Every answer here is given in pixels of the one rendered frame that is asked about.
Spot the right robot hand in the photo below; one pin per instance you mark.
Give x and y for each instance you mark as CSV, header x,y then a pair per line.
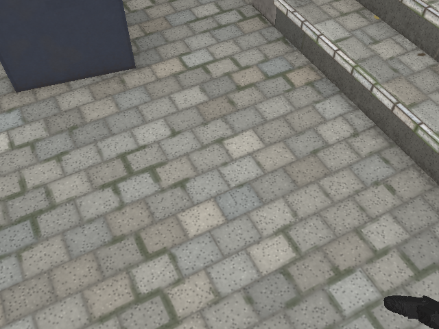
x,y
425,309

